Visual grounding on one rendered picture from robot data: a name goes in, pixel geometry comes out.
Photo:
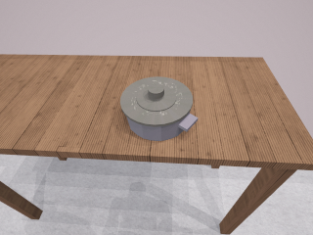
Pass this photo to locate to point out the lid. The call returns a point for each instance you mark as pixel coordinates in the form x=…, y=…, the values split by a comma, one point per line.
x=139, y=107

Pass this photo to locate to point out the pot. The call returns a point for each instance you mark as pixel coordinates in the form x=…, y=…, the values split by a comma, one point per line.
x=162, y=133

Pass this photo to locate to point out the table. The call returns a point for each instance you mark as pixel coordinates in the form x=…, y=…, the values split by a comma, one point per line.
x=68, y=106

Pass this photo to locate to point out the knob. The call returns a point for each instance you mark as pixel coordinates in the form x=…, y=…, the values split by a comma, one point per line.
x=156, y=91

